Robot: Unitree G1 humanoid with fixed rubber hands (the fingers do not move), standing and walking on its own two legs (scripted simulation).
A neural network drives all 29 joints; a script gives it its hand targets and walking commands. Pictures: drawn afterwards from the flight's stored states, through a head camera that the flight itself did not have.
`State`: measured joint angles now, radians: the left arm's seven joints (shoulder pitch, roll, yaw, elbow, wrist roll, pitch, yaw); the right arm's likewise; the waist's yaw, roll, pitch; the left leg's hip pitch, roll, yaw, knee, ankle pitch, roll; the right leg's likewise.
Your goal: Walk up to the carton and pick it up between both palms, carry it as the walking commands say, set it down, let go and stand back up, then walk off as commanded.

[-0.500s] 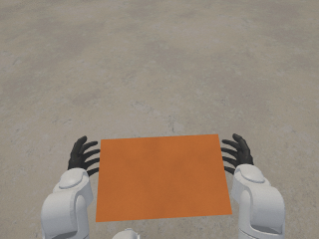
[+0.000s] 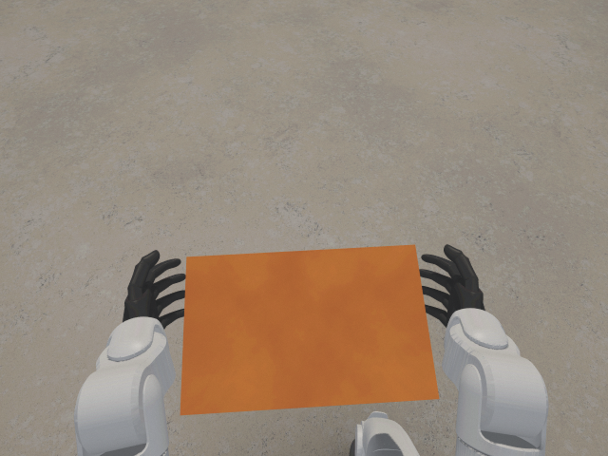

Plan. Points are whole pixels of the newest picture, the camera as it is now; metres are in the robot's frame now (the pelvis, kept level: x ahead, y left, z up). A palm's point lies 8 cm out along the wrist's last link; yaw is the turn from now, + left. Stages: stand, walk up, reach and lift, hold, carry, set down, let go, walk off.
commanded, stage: carry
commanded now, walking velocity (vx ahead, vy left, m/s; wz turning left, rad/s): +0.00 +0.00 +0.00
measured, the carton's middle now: (304, 326) +0.28 +0.00 -0.01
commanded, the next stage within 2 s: none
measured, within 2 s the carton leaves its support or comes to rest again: neither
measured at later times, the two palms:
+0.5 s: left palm (214, 204) +0.40 +0.12 +0.11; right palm (472, 190) +0.43 -0.23 +0.10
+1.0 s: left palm (245, 141) +0.54 +0.09 +0.09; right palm (469, 152) +0.52 -0.25 +0.08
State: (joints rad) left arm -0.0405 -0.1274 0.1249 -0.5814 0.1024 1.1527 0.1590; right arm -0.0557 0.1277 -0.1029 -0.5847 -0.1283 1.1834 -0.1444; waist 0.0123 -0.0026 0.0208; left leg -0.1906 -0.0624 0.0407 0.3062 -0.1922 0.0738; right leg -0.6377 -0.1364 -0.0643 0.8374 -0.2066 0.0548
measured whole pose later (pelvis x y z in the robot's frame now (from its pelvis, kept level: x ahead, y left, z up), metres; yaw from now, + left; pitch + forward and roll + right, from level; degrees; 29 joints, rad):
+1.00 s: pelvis +0.29 -0.07 -0.02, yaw -2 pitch +4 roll -1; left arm -0.10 -0.13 0.11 -0.46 0.13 1.24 0.17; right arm -0.06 0.13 -0.14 -0.51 -0.13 1.25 -0.17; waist 0.01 0.03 -0.15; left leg -0.23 0.13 0.13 0.80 -0.50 -0.07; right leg -0.25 0.06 -0.15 0.55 -0.38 -0.10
